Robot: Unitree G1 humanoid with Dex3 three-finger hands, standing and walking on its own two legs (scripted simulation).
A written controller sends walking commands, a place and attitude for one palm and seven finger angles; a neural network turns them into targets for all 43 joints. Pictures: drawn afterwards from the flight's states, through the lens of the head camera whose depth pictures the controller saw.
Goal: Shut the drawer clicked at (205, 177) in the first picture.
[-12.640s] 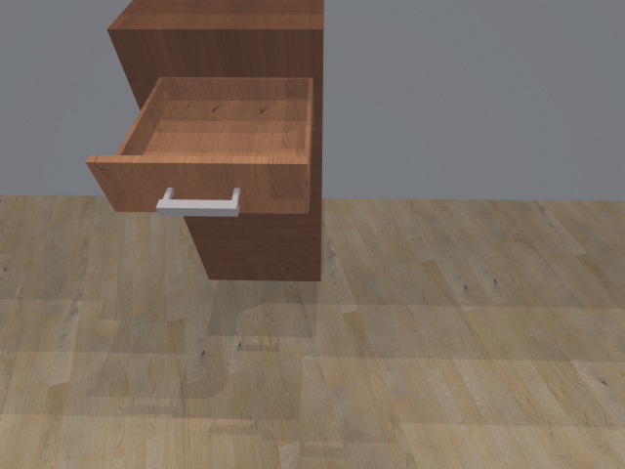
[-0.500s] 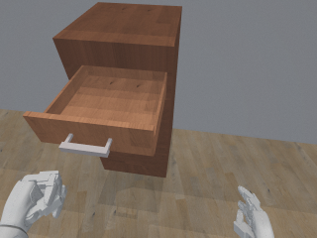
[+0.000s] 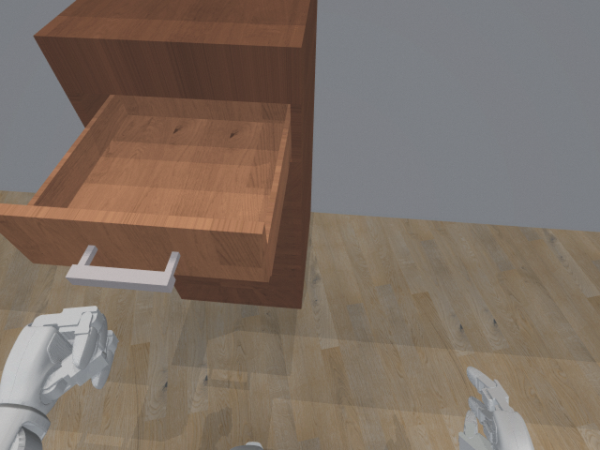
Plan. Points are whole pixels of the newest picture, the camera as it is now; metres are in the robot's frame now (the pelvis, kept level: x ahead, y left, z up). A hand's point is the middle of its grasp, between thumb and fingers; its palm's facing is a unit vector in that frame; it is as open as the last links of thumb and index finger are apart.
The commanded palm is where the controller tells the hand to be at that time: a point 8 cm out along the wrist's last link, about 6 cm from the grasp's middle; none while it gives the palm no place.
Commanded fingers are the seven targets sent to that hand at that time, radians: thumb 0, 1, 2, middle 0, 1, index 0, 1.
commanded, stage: bring the fist close to the handle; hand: left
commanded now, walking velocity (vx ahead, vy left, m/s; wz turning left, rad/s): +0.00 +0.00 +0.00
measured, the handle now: (127, 266) +0.35 +0.27 +0.03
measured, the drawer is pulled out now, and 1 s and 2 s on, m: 0.29 0.29 0.19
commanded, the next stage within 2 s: push the drawer shut in 0.70 s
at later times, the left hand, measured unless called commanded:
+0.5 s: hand (132, 346) +0.24 +0.22 +0.03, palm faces -0.06 -1.00 -0.05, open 3.2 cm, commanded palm +0.21 +0.29 +0.03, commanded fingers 0.00 0.90 0.90 -1.40 -1.60 -1.40 -1.60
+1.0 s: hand (143, 330) +0.26 +0.22 +0.03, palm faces -0.05 -1.00 -0.07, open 3.2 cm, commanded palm +0.24 +0.28 +0.03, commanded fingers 0.00 0.90 0.90 -1.40 -1.60 -1.40 -1.60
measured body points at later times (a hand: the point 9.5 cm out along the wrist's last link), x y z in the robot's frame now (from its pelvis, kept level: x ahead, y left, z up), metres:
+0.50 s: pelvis +0.00 +0.03 -0.02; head +0.05 +0.03 +0.42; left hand +0.23 +0.28 +0.03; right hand +0.16 -0.22 -0.10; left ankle +0.01 +0.11 -0.70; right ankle +0.01 -0.08 -0.70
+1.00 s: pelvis +0.00 +0.02 -0.03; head +0.06 +0.02 +0.42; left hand +0.26 +0.27 +0.03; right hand +0.16 -0.23 -0.11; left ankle +0.01 +0.11 -0.70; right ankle +0.01 -0.08 -0.70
